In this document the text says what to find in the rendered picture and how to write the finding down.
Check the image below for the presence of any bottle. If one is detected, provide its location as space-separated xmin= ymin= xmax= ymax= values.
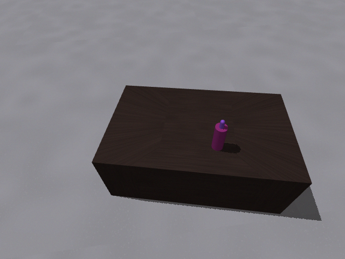
xmin=211 ymin=120 xmax=228 ymax=151

